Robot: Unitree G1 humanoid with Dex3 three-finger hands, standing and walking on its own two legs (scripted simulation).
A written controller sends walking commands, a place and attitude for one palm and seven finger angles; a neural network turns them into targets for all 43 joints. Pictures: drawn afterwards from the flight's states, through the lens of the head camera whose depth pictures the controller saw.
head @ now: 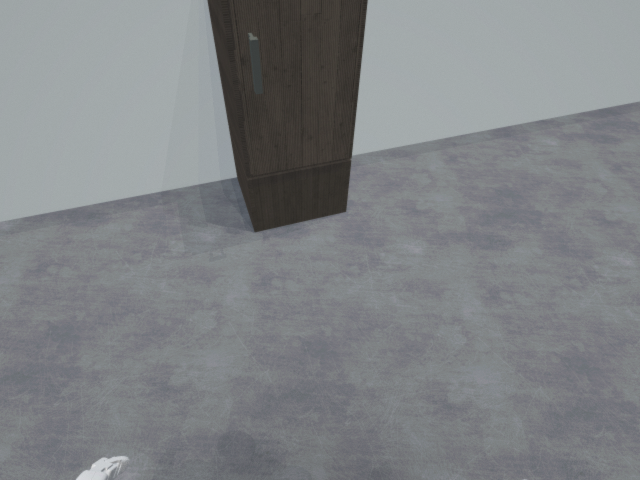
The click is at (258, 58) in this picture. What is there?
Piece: cupboard door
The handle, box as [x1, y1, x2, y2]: [248, 33, 262, 93]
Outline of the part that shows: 248,33 254,90 256,93 262,93 258,42 256,37 254,37 251,33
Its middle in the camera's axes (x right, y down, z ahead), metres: -0.20 -0.51 +1.14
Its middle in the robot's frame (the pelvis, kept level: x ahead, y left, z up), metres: +1.19 +0.26 -0.02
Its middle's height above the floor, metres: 0.75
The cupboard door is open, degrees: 0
